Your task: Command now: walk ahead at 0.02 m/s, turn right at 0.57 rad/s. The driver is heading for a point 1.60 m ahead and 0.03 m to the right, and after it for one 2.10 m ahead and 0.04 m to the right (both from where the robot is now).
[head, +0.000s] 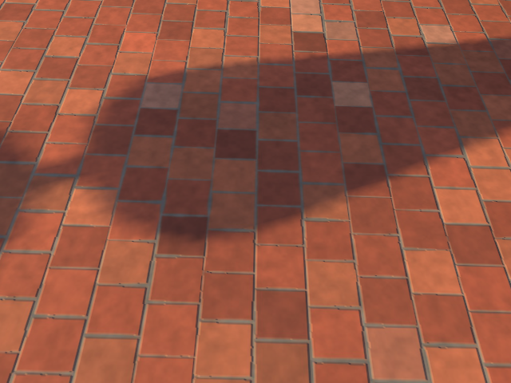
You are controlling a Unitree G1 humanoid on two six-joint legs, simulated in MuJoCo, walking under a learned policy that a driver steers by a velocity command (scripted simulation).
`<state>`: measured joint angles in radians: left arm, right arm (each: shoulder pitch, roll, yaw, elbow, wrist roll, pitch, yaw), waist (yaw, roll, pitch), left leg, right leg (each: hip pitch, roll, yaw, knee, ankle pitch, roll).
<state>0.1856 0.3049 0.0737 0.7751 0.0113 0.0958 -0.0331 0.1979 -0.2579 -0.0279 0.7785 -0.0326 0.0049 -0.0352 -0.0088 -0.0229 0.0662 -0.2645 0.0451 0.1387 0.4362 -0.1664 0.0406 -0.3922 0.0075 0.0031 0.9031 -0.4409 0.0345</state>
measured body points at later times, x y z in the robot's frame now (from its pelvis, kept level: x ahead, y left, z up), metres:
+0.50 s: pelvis -0.02 -0.04 +0.00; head +0.00 -0.05 +0.45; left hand +0.16 +0.19 -0.11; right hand +0.01 -0.32 -0.13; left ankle +0.01 +0.09 -0.72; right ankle -0.03 -0.11 -0.74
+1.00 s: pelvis -0.04 -0.06 +0.00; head -0.01 -0.08 +0.45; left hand +0.04 +0.23 -0.10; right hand +0.09 -0.34 -0.13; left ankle -0.05 +0.07 -0.69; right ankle -0.04 -0.14 -0.74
